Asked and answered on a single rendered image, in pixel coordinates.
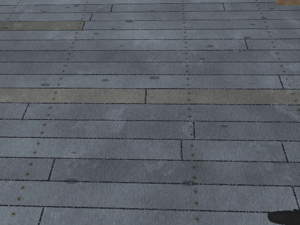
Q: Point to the robot right hand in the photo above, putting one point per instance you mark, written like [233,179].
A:
[285,217]

